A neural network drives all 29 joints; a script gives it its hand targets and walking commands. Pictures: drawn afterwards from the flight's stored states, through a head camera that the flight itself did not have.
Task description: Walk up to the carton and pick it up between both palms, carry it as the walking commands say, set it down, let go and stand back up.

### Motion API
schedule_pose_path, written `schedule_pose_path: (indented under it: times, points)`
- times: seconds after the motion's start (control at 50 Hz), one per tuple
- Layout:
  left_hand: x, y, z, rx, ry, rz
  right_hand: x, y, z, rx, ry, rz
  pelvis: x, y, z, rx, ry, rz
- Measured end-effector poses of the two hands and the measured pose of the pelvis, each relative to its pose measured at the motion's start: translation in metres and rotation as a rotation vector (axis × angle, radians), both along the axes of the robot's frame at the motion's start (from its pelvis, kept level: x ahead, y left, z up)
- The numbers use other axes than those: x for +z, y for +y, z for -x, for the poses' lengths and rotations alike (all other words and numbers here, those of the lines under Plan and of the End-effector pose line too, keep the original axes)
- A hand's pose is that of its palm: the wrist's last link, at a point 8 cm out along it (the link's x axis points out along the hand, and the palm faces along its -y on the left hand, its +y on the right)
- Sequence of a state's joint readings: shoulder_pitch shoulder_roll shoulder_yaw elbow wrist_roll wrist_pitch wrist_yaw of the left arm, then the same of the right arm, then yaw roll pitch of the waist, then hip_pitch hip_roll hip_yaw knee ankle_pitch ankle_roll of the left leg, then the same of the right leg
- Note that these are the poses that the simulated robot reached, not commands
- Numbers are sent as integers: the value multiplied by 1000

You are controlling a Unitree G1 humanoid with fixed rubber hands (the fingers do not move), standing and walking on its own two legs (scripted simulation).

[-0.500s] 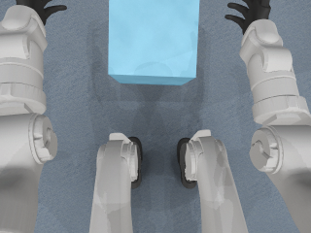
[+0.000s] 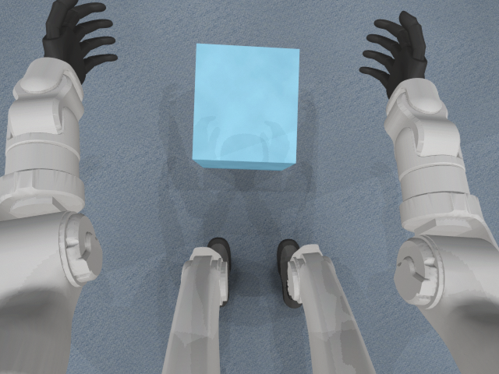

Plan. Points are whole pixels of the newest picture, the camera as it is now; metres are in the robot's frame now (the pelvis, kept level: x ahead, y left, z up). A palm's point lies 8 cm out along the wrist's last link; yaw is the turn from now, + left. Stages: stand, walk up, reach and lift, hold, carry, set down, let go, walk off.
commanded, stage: set down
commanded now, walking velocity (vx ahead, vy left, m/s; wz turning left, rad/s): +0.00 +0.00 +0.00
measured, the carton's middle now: (245, 116) +0.57 +0.01 -0.49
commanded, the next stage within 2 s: let go in 0.22 s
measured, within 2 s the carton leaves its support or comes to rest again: neither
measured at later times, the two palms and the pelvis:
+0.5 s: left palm (43, 91) +0.48 +0.25 -0.03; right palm (439, 100) +0.47 -0.20 -0.03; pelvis +0.04 +0.00 +0.08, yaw +2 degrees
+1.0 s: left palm out of the picture +0.30 +0.22 +0.07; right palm out of the picture +0.29 -0.24 +0.08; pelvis +0.09 -0.01 +0.16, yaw +2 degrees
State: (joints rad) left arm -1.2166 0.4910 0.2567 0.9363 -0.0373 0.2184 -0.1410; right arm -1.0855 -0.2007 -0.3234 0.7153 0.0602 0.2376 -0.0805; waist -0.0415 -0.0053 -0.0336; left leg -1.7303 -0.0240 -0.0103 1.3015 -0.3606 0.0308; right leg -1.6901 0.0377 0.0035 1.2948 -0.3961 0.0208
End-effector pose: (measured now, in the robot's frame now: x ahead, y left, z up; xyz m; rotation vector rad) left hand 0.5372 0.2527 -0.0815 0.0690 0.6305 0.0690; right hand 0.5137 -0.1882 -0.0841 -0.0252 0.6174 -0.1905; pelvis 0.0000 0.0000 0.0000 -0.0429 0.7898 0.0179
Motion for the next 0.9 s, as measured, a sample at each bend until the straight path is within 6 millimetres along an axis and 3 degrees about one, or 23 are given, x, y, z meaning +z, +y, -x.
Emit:
schedule_pose_path:
  times: [0.2, 0.38, 0.44, 0.52, 0.62, 0.76, 0.9]
  points:
    - [48, 1, 3, -4, 19, 8, 46, 0, 3, 9, 14, 8, 51, 0, -13, 5, -25, -5]
    - [46, -3, 12, 2, 48, -18, 48, 2, 12, 46, 49, 44, 66, -1, -23, 11, -26, -8]
    - [44, -1, 29, 14, 69, -52, 48, -2, 24, 84, 71, 62, 73, -1, -28, 12, -40, -12]
    - [53, -1, 65, 8, 90, -101, 59, -13, 54, 137, 103, 85, 87, -3, -38, 8, -83, -21]
    - [80, -6, 107, -2, 108, -106, 89, -29, 95, 163, 135, 100, 105, -5, -52, 6, -179, -31]
    - [120, -17, 147, 1, 105, -89, 126, -39, 139, 167, 143, 100, 127, -10, -67, 8, -336, -39]
    - [142, -29, 199, 2, 128, -82, 153, -47, 188, 150, 154, 88, 146, -13, -82, 6, -488, -45]
